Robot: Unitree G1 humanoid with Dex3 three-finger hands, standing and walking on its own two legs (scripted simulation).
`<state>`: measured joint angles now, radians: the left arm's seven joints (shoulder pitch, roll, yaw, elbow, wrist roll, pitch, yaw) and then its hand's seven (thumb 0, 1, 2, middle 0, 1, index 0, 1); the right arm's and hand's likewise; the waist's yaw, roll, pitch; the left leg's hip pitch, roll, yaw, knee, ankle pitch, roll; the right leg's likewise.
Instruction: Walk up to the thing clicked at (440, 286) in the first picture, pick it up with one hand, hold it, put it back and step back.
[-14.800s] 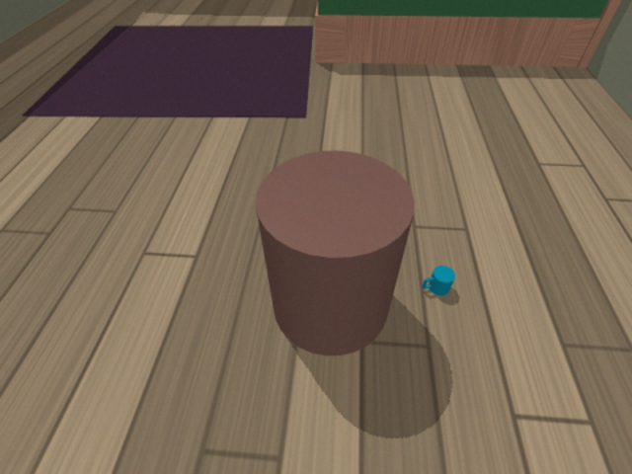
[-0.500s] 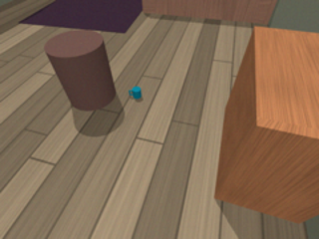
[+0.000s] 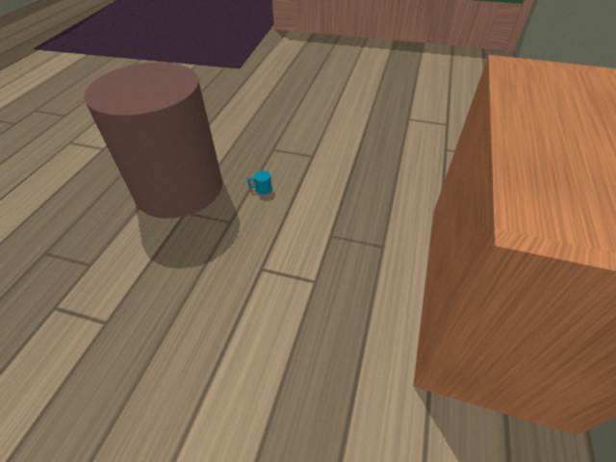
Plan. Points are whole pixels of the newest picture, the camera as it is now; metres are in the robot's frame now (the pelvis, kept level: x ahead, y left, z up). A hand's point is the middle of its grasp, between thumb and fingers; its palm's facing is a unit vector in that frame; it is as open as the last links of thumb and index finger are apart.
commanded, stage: stand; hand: left
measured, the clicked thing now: (259, 182) +1.46 +0.31 -0.74
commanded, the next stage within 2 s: walk up in 0.02 s
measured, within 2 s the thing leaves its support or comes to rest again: neither
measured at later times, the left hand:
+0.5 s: hand out of the picture +0.05 +0.31 -0.17, palm faces +0.26 -0.91 -0.34, open 7.3 cm
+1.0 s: hand out of the picture -0.17 +0.21 -0.14, palm faces +0.60 -0.65 -0.46, open 7.4 cm
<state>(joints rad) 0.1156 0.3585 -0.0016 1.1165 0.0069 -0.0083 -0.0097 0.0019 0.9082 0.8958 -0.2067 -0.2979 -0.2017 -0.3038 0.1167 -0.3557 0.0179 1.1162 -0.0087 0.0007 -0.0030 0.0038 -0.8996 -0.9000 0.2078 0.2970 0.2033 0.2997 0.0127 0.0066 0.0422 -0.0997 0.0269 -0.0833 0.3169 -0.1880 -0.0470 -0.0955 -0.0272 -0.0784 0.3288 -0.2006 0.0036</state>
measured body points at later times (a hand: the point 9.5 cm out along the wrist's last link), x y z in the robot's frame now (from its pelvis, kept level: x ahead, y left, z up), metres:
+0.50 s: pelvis -0.01 +0.01 -0.03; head +0.04 +0.06 +0.41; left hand +0.04 +0.36 -0.15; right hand +0.13 -0.30 -0.12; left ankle -0.02 +0.16 -0.75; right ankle +0.02 -0.12 -0.71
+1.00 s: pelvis -0.01 -0.05 -0.02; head +0.02 -0.02 +0.42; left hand -0.21 +0.24 -0.11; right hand +0.31 -0.20 -0.12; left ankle -0.08 +0.09 -0.73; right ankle +0.06 -0.13 -0.75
